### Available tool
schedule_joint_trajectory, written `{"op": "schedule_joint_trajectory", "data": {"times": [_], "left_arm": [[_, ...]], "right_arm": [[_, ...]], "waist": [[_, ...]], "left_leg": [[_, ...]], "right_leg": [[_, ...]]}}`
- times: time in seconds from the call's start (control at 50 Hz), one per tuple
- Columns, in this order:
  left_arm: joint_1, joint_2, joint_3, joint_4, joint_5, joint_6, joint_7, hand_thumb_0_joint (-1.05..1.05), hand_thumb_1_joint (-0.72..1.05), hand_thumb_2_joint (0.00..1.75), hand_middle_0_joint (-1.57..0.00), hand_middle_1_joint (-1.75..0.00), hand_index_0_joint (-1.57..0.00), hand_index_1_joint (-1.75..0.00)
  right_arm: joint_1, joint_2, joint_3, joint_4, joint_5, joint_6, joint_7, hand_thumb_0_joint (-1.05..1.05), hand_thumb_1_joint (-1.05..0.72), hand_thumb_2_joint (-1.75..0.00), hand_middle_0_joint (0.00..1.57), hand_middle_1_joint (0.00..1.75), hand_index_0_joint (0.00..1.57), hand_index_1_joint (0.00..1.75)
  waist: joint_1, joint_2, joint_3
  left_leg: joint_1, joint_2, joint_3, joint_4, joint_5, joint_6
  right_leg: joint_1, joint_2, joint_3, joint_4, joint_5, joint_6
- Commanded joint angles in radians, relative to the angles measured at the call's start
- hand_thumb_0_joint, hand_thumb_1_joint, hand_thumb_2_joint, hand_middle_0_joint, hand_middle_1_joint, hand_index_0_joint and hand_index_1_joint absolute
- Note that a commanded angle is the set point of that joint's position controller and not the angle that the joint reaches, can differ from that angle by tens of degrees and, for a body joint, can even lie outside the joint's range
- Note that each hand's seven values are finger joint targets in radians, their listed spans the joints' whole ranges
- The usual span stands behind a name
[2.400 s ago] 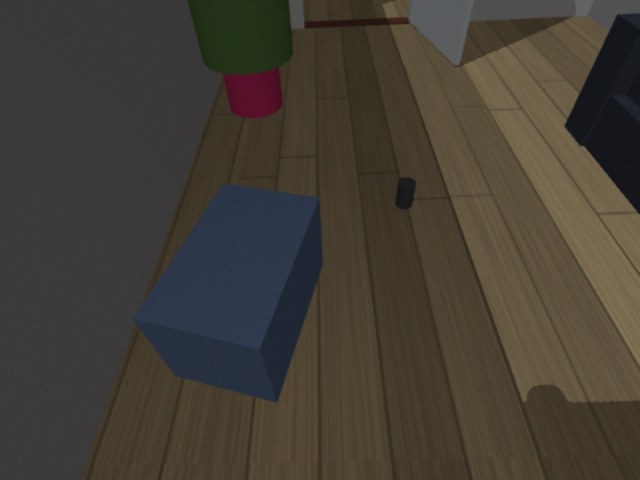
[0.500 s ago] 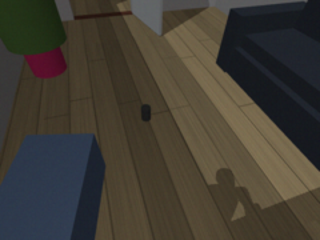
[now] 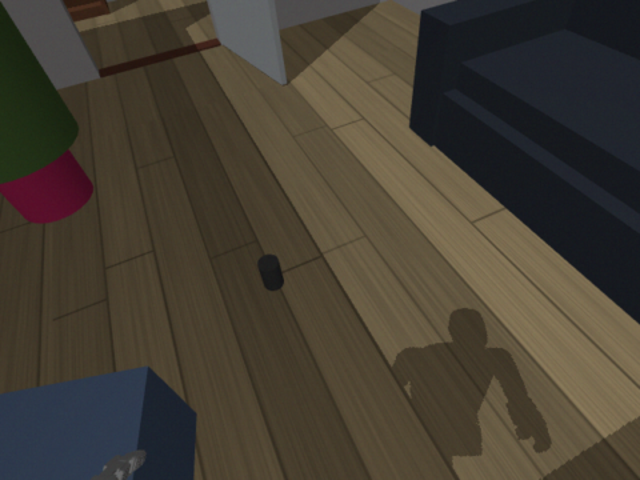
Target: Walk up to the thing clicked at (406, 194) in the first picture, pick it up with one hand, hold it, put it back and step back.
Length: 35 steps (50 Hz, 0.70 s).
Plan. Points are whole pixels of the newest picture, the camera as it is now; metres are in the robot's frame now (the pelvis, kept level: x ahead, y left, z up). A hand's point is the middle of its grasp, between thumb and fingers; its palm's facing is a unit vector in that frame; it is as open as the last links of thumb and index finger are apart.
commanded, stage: walk up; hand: left
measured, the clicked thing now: (271, 272) +0.92 +0.27 -0.70
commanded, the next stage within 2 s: none
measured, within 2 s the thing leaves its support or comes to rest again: neither
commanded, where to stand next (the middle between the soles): +0.57 +0.04 m, yaw +1 degrees
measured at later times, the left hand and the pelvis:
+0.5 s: hand (138, 410) +0.26 +0.32 -0.14, palm faces -0.09 -0.94 -0.34, open 7.4 cm; pelvis +0.20 +0.05 +0.01, yaw -1 degrees
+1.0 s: hand (164, 326) +0.41 +0.32 -0.13, palm faces -0.01 -0.93 -0.37, open 7.4 cm; pelvis +0.37 +0.04 +0.00, yaw +0 degrees
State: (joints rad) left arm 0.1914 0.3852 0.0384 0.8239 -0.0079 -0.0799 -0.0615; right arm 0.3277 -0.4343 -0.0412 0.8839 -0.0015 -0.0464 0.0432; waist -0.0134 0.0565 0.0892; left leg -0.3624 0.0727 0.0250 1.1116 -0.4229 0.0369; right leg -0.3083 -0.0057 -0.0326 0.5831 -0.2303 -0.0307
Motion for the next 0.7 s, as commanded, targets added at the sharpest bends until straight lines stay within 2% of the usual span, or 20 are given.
{"op": "schedule_joint_trajectory", "data": {"times": [0.0, 0.04, 0.12, 0.16, 0.2, 0.22, 0.24, 0.26, 0.28, 0.3, 0.32, 0.36, 0.44, 0.56, 0.58, 0.6, 0.62, 0.64, 0.66, 0.68], "left_arm": [[0.074, 0.292, 0.087, -0.049, 0.005, -0.023, 0.028, 0.0, 0.9, 0.9, -0.2, -0.3, -0.2, -0.3], [0.075, 0.3, 0.093, -0.057, 0.013, -0.028, 0.026, 0.0, 0.9, 0.9, -0.2, -0.3, -0.2, -0.3], [0.059, 0.316, 0.089, -0.069, 0.019, -0.029, 0.016, 0.0, 0.9, 0.9, -0.2, -0.3, -0.2, -0.3], [0.007, 0.317, 0.085, -0.077, 0.017, -0.024, 0.014, 0.0, 0.9, 0.9, -0.2, -0.3, -0.2, -0.3], [0.049, 0.251, 0.058, -0.069, 0.025, -0.017, 0.014, 0.0, 0.9, 0.9, -0.2, -0.3, -0.2, -0.3], [0.082, 0.183, 0.037, -0.076, 0.022, -0.019, 0.015, 0.0, 0.9, 0.9, -0.2, -0.3, -0.2, -0.3], [0.111, 0.187, 0.039, -0.067, 0.007, -0.015, 0.024, 0.0, 0.9, 0.9, -0.2, -0.3, -0.2, -0.3], [0.081, 0.278, 0.055, -0.045, 0.018, -0.009, 0.042, 0.0, 0.9, 0.9, -0.2, -0.3, -0.2, -0.3], [0.083, 0.292, 0.052, -0.031, 0.014, -0.009, 0.04, 0.0, 0.9, 0.9, -0.2, -0.3, -0.2, -0.3], [0.103, 0.275, 0.053, -0.006, 0.007, -0.007, 0.036, 0.0, 0.9, 0.9, -0.2, -0.3, -0.2, -0.3], [0.131, 0.268, 0.056, 0.012, 0.003, -0.006, 0.032, 0.0, 0.9, 0.9, -0.2, -0.3, -0.2, -0.3], [0.157, 0.253, 0.057, 0.027, 0.008, 0.003, 0.018, 0.0, 0.9, 0.9, -0.2, -0.3, -0.2, -0.3], [0.074, 0.227, 0.062, -0.006, 0.018, 0.014, -0.005, 0.0, 0.9, 0.9, -0.2, -0.3, -0.2, -0.3], [0.039, 0.202, 0.07, -0.004, 0.015, 0.006, -0.009, 0.0, 0.9, 0.9, -0.2, -0.3, -0.2, -0.3], [0.077, 0.202, 0.075, 0.014, 0.015, 0.003, -0.005, 0.0, 0.9, 0.9, -0.2, -0.3, -0.2, -0.3], [0.124, 0.223, 0.084, 0.026, 0.018, -0.003, 0.002, 0.0, 0.9, 0.9, -0.2, -0.3, -0.2, -0.3], [0.204, 0.252, 0.099, 0.045, 0.02, -0.011, 0.012, 0.0, 0.9, 0.9, -0.2, -0.3, -0.2, -0.3], [0.285, 0.353, 0.13, 0.043, 0.029, -0.02, 0.025, 0.0, 0.9, 0.9, -0.2, -0.3, -0.2, -0.3], [0.278, 0.398, 0.129, 0.027, 0.016, -0.02, 0.027, 0.0, 0.9, 0.9, -0.2, -0.3, -0.2, -0.3], [0.218, 0.378, 0.12, 0.006, 0.003, -0.018, 0.029, 0.0, 0.9, 0.9, -0.2, -0.3, -0.2, -0.3]], "right_arm": [[0.07, -0.184, -0.065, -0.061, -0.007, -0.024, 0.008, 0.0, -0.9, -0.9, 0.2, 0.3, 0.2, 0.3], [0.029, -0.175, -0.071, -0.071, -0.013, -0.026, 0.018, 0.0, -0.9, -0.9, 0.2, 0.3, 0.2, 0.3], [-0.044, -0.166, -0.082, -0.09, -0.018, -0.04, 0.03, 0.0, -0.9, -0.9, 0.2, 0.3, 0.2, 0.3], [0.018, -0.17, -0.092, -0.066, -0.021, -0.05, 0.028, 0.0, -0.9, -0.9, 0.2, 0.3, 0.2, 0.3], [0.121, -0.21, -0.114, -0.025, -0.026, -0.061, 0.014, 0.0, -0.9, -0.9, 0.2, 0.3, 0.2, 0.3], [0.217, -0.28, -0.132, -0.015, -0.034, -0.07, 0.0, 0.0, -0.9, -0.9, 0.2, 0.3, 0.2, 0.3], [0.206, -0.345, -0.138, -0.051, -0.024, -0.076, -0.005, 0.0, -0.9, -0.9, 0.2, 0.3, 0.2, 0.3], [0.146, -0.35, -0.141, -0.064, 0.002, -0.069, -0.004, 0.0, -0.9, -0.9, 0.2, 0.3, 0.2, 0.3], [0.091, -0.307, -0.124, -0.078, 0.006, -0.067, -0.009, 0.0, -0.9, -0.9, 0.2, 0.3, 0.2, 0.3], [0.061, -0.265, -0.104, -0.085, 0.003, -0.068, -0.014, 0.0, -0.9, -0.9, 0.2, 0.3, 0.2, 0.3], [0.041, -0.248, -0.094, -0.087, 0.001, -0.069, -0.017, 0.0, -0.9, -0.9, 0.2, 0.3, 0.2, 0.3], [0.019, -0.248, -0.089, -0.086, 0.001, -0.071, -0.015, 0.0, -0.9, -0.9, 0.2, 0.3, 0.2, 0.3], [0.034, -0.255, -0.088, -0.101, -0.004, -0.069, -0.013, 0.0, -0.9, -0.9, 0.2, 0.3, 0.2, 0.3], [0.001, -0.258, -0.084, -0.118, 0.002, -0.054, -0.012, 0.0, -0.9, -0.9, 0.2, 0.3, 0.2, 0.3], [-0.007, -0.254, -0.083, -0.124, 0.003, -0.048, -0.013, 0.0, -0.9, -0.9, 0.2, 0.3, 0.2, 0.3], [-0.003, -0.228, -0.071, -0.128, 0.004, -0.045, -0.013, 0.0, -0.9, -0.9, 0.2, 0.3, 0.2, 0.3], [0.028, -0.185, -0.055, -0.127, 0.002, -0.043, -0.013, 0.0, -0.9, -0.9, 0.2, 0.3, 0.2, 0.3], [0.05, -0.121, -0.032, -0.152, 0.003, -0.045, -0.014, 0.0, -0.9, -0.9, 0.2, 0.3, 0.2, 0.3], [0.025, -0.178, -0.046, -0.147, 0.005, -0.039, -0.02, 0.0, -0.9, -0.9, 0.2, 0.3, 0.2, 0.3], [-0.004, -0.228, -0.061, -0.124, -0.004, -0.031, -0.027, 0.0, -0.9, -0.9, 0.2, 0.3, 0.2, 0.3]], "waist": [[0.02, -0.204, -0.048], [0.033, -0.213, -0.045], [0.035, -0.211, -0.036], [-0.023, -0.168, -0.05], [-0.077, -0.02, -0.099], [-0.125, 0.201, -0.143], [-0.107, 0.239, -0.123], [-0.083, 0.108, -0.074], [-0.049, 0.011, -0.044], [-0.028, 0.002, -0.035], [-0.011, 0.05, -0.027], [0.003, 0.115, -0.038], [-0.015, 0.095, -0.013], [0.007, 0.071, -0.034], [0.036, 0.039, -0.048], [0.06, -0.02, -0.075], [0.099, -0.135, -0.132], [0.129, -0.349, -0.167], [0.131, -0.319, -0.142], [0.105, -0.179, -0.079]], "left_leg": [[-0.141, 0.045, -0.026, -0.164, 0.057, -0.02], [-0.127, 0.047, -0.003, -0.278, 0.091, -0.035], [-0.003, 0.031, 0.027, -0.427, 0.222, -0.03], [0.158, 0.007, 0.052, -0.515, 0.264, -0.024], [0.387, -0.044, 0.055, -0.547, 0.128, 0.003], [0.494, 0.13, -0.223, -0.711, -0.11, 0.064], [0.495, 0.364, -0.668, -0.911, -0.242, 0.166], [0.384, 0.413, -0.707, -0.9, -0.247, 0.249], [0.336, 0.353, -0.551, -0.874, -0.123, 0.228], [0.297, 0.284, -0.409, -0.857, 0.019, 0.183], [0.262, 0.249, -0.305, -0.846, 0.122, 0.163], [0.209, 0.212, -0.186, -0.839, 0.252, 0.163], [0.207, 0.205, -0.134, -0.852, 0.231, 0.199], [0.129, 0.175, -0.065, -0.733, 0.301, 0.147], [0.078, 0.173, -0.064, -0.685, 0.254, 0.132], [0.05, 0.137, -0.033, -0.581, 0.288, 0.109], [-0.003, 0.074, 0.021, -0.364, 0.301, 0.083], [-0.198, -0.026, 0.086, -0.064, 0.125, 0.029], [-0.345, -0.083, 0.025, 0.047, -0.119, 0.015], [-0.33, -0.013, -0.076, 0.088, -0.113, 0.006]], "right_leg": [[0.088, -0.223, 0.227, -0.278, 0.09, -0.215], [0.059, -0.233, 0.211, -0.299, -0.008, -0.223], [-0.043, -0.23, 0.196, -0.31, -0.225, -0.19], [-0.123, -0.211, 0.162, -0.227, -0.277, -0.162], [-0.247, -0.137, 0.093, 0.016, -0.209, -0.119], [-0.349, -0.049, 0.004, 0.368, -0.112, -0.064], [-0.497, 0.064, 0.01, 0.544, -0.277, -0.026], [-0.481, -0.019, 0.109, 0.615, -0.289, -0.03], [-0.452, -0.046, 0.137, 0.617, -0.216, -0.025], [-0.4, -0.063, 0.142, 0.562, -0.167, -0.019], [-0.363, -0.089, 0.115, 0.514, -0.137, -0.013], [-0.279, -0.101, 0.069, 0.422, -0.098, 0.009], [-0.253, -0.105, 0.023, 0.249, -0.055, 0.025], [-0.019, -0.046, -0.032, 0.02, 0.062, 0.005], [0.083, -0.028, -0.045, -0.013, 0.092, 0.002], [0.189, -0.006, -0.045, -0.044, 0.07, -0.007], [0.323, -0.016, -0.005, -0.102, -0.011, -0.028], [0.438, -0.248, 0.353, -0.206, -0.179, -0.105], [0.437, -0.428, 0.692, -0.33, -0.249, -0.247], [0.309, -0.449, 0.674, -0.321, -0.238, -0.285]]}}
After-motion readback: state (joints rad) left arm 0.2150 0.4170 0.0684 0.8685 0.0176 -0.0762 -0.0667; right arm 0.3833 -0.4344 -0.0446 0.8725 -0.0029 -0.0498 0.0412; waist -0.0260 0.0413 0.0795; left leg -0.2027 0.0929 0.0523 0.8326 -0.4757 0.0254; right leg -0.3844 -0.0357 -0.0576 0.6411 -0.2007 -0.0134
